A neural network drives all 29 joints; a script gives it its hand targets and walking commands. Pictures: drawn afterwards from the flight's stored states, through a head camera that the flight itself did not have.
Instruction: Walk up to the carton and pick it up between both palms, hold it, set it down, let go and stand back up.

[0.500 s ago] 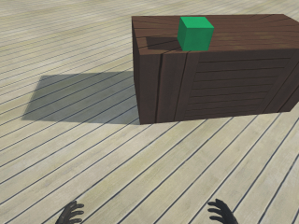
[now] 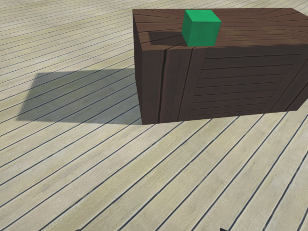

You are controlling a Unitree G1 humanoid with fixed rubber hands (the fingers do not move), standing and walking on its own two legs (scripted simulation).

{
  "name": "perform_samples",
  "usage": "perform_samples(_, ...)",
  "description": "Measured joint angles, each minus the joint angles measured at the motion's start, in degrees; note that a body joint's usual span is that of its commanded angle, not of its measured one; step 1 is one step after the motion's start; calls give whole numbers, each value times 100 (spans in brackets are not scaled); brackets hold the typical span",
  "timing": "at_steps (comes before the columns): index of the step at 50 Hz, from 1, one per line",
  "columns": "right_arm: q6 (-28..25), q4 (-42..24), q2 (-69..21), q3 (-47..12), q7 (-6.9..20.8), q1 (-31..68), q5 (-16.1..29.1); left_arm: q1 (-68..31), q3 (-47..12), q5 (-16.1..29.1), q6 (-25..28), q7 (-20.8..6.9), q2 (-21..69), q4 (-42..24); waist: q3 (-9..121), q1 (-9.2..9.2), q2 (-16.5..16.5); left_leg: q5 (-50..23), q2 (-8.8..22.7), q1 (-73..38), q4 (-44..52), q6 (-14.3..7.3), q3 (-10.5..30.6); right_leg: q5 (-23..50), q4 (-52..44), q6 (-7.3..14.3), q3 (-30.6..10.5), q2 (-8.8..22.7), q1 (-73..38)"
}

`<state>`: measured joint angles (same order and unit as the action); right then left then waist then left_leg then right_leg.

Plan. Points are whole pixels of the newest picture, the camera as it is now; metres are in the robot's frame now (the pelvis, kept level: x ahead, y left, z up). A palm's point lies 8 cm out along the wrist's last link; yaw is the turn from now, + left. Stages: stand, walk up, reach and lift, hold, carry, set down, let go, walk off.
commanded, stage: stand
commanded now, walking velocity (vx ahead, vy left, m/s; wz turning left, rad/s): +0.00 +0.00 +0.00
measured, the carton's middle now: (199, 27) +1.26 -0.32 +0.01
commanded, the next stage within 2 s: walk up in 1.66 s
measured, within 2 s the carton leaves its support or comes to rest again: neither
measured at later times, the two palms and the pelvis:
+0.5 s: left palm out of the picture +0.09 +0.23 -0.12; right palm out of the picture +0.08 -0.22 -0.12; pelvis +0.03 +0.01 +0.01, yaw +0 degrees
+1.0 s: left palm out of the picture +0.04 +0.21 -0.13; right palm out of the picture +0.04 -0.21 -0.13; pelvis +0.05 +0.01 +0.02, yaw +0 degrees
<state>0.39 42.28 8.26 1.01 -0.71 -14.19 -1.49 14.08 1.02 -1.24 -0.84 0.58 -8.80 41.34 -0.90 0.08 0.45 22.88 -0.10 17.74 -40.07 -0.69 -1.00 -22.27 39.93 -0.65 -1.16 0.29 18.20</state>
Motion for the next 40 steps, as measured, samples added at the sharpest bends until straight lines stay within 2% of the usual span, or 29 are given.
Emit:
perform_samples(14,-59,301,-27,120,-54,22,21,114,108,13,29,93,51,397,11,-34,-73,50,-16,-234,210,-49,-48,-25,-228,-43,-48,15,-228)
perform_samples(24,-86,797,-51,171,-95,-168,35,146,170,27,26,161,97,832,0,19,-69,50,-30,-513,447,-57,-17,-24,-491,-52,-15,31,-531)
perform_samples(40,-65,1554,-54,217,-195,-215,53,198,192,44,68,246,222,1710,-153,2,-35,-116,-48,-1060,1030,-51,-2,123,-1052,-49,3,51,-1075)
